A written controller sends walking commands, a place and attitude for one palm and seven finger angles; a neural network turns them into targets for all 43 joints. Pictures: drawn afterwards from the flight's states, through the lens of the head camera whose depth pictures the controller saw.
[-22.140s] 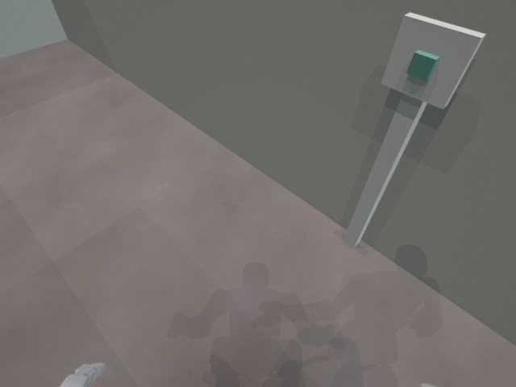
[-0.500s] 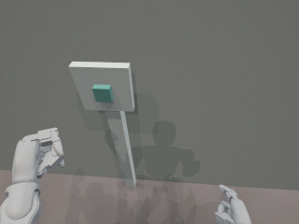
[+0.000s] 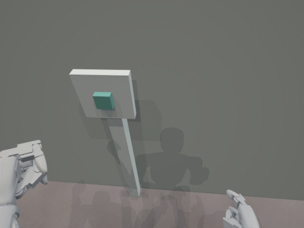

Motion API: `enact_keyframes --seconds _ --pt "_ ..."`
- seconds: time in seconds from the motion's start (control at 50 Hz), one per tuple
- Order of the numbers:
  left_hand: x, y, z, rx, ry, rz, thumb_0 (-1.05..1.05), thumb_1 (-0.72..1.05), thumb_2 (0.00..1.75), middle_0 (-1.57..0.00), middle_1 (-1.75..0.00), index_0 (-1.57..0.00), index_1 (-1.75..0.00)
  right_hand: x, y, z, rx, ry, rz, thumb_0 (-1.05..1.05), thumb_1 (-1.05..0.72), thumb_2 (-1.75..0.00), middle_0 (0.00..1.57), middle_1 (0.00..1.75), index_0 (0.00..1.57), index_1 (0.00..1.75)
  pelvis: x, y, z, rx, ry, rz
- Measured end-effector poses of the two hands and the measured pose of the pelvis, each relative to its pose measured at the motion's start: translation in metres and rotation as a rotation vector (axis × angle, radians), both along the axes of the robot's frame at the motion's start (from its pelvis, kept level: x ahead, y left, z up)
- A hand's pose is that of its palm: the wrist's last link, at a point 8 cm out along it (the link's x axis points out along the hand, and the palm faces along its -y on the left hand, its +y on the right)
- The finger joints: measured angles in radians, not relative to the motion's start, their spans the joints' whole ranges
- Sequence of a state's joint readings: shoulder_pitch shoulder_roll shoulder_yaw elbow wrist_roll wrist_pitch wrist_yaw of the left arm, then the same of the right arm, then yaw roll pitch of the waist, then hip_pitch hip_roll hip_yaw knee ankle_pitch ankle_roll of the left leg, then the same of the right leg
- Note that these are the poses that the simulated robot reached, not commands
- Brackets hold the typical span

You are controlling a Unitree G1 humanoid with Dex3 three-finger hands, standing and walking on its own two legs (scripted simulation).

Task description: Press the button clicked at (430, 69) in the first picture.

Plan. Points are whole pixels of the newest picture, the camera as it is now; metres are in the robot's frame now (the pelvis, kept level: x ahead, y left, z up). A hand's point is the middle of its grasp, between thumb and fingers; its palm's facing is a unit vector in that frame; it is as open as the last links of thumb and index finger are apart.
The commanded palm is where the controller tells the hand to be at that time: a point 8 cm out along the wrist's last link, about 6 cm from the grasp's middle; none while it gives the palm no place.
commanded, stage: draw the hand back to the body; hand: left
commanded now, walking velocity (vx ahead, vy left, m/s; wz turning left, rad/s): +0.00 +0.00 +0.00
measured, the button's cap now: (104, 100) +0.45 +0.22 +0.10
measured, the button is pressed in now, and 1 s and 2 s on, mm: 0 0 0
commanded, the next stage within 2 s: step back with the hand held close in 0.10 s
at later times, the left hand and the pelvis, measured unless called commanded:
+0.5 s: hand (56, 172) +0.18 +0.22 +0.14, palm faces +0.26 -0.84 -0.47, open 3.1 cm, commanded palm +0.12 +0.27 +0.17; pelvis -0.02 +0.00 +0.00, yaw -1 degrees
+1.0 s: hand out of the picture +0.05 +0.28 +0.16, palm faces +0.40 -0.79 -0.47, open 3.1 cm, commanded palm +0.00 +0.32 +0.17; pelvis -0.11 +0.04 -0.02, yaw +3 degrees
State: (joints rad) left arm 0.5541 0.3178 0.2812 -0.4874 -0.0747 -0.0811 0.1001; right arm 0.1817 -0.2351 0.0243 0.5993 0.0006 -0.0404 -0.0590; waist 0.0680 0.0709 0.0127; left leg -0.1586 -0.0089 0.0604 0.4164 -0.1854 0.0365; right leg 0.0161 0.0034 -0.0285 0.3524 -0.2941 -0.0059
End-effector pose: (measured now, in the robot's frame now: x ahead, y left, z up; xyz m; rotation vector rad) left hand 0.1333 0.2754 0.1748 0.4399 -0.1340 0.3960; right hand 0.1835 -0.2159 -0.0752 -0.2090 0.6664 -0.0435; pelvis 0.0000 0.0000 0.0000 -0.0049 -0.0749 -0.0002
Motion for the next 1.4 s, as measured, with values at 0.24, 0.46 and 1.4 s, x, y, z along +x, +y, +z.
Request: enact_keyframes --seconds 0.24,0.46,1.4 --pt "0.003 -0.016 0.001 -0.001 -0.004 -0.023 0.01 0.89 0.9 -1.31 -1.5 -1.3 -1.5 -0.004 -0.015 0.0 -0.004 -0.003 -0.022 0.01 -0.9 -0.9 0.2 0.3 0.2 0.3 -0.001 -0.014 0.001 0.001 -0.004 -0.003" --pt "0.013 -0.011 -0.009 0.057 0.085 -0.084 0.01 0.9 0.9 -1.31 -1.5 -1.3 -1.5 -0.022 -0.031 -0.004 -0.025 0.088 -0.105 0.01 -0.9 -0.9 0.2 0.3 0.2 0.3 -0.013 -0.007 -0.001 -0.012 0.074 -0.019" --pt "-0.17 0.064 0.017 0.069 -0.193 -0.206 0.01 0.89 0.9 -1.31 -1.5 -1.3 -1.5 -0.22 0.073 0.018 -0.062 0.022 -0.047 0.01 -0.9 -0.9 0.2 0.3 0.2 0.3 -0.202 0.069 -0.003 -0.096 0.146 -0.019"
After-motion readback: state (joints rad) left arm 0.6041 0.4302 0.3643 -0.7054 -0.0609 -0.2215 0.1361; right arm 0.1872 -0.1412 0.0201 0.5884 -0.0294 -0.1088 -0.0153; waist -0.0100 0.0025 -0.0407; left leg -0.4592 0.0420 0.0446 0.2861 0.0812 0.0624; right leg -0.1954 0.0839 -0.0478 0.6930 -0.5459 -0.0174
